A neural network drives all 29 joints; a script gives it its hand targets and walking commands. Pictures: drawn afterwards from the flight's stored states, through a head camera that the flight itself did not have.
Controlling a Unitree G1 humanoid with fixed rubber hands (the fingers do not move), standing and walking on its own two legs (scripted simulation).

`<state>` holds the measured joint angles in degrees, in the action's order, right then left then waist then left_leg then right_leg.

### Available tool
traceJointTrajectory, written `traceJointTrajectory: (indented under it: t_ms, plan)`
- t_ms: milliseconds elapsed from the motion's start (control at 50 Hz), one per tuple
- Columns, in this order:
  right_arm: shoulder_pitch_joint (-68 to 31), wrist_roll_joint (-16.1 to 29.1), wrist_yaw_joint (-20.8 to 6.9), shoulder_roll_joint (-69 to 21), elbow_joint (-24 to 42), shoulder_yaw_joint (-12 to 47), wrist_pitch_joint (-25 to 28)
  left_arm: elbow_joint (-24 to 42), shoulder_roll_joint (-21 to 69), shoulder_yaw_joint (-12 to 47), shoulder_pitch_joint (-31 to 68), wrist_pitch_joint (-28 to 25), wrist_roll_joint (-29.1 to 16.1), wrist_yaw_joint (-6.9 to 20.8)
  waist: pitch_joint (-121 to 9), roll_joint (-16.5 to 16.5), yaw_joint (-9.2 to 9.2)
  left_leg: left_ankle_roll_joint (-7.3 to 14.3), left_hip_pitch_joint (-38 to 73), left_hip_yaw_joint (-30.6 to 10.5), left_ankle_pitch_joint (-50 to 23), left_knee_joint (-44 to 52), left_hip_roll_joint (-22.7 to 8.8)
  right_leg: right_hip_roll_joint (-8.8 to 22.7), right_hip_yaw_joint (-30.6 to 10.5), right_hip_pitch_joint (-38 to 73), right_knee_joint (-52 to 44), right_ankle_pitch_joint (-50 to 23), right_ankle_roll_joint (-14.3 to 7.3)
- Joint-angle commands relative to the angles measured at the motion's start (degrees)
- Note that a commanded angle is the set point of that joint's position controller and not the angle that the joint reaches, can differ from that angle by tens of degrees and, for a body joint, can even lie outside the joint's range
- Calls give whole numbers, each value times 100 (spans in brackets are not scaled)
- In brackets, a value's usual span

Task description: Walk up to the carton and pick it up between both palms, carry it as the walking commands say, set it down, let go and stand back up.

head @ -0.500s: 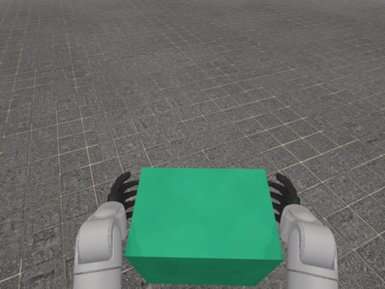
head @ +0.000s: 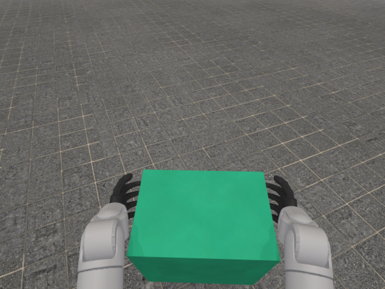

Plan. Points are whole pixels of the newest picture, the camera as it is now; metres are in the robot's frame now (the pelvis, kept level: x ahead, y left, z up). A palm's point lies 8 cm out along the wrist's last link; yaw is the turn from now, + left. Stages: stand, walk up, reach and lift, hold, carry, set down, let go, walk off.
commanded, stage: carry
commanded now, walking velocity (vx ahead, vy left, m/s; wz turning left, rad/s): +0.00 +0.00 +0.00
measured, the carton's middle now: (201, 230) +0.26 +0.00 -0.01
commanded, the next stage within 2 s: none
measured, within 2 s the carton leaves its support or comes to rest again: neither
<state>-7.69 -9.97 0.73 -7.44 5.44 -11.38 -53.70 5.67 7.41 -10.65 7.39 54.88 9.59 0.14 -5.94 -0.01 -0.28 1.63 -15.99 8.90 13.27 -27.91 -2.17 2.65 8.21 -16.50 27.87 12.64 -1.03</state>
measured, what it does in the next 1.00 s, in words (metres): stands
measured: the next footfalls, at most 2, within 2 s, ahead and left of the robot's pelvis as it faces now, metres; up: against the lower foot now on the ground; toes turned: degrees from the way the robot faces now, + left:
none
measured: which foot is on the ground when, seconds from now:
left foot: down 0.00-1.00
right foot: down 0.00-1.00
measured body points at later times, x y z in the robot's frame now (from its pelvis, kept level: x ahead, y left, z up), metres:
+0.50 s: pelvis +0.00 +0.00 +0.00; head -0.03 +0.00 +0.45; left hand +0.27 +0.17 +0.05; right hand +0.28 -0.17 +0.06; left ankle +0.02 +0.10 -0.74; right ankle +0.02 -0.11 -0.74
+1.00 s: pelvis +0.00 +0.00 +0.00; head -0.03 +0.00 +0.45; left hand +0.27 +0.17 +0.05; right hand +0.28 -0.17 +0.06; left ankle +0.02 +0.10 -0.74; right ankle +0.02 -0.11 -0.74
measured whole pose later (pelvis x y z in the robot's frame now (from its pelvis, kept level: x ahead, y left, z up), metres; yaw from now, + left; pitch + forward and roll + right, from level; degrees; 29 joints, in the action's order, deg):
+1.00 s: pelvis +0.00 +0.00 +0.00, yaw +0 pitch +2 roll +0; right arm -6.1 -9.0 0.9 -7.3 8.0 -10.8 -53.6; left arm 8.2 7.3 -9.8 6.1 54.9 8.6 -0.3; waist -5.9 0.0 -0.6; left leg 1.9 -16.9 8.8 12.7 -27.7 -2.0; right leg 2.8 8.3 -17.1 27.3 11.9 -0.9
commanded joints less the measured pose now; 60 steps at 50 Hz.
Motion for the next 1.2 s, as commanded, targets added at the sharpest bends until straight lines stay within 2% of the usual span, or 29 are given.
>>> traceJointTrajectory:
  t_ms: [0, 160, 1180]
  plan:
    - [-2411, 1587, -1067, -4076, 218, 3458, 104, 401, 4020, 3413, 2642, -259, -1601, 989, -1063, 14, 1, 9, 421, -685, -628, 486, -718, 649, -598, 282, -483, -392, -53]
    - [-2279, 1570, -1028, -3972, 293, 3503, 254, 496, 3940, 3475, 2506, -404, -1600, 950, -1111, 17, 2, 22, 430, -696, -704, 456, -717, 649, -581, 285, -472, -461, -52]
    - [-2209, 1755, -1051, -3919, 640, 3661, -114, 759, 4067, 3622, 2422, -23, -1727, 928, -1098, 0, -38, 64, 420, -680, -701, 479, -689, 649, -559, 222, -507, -470, -60]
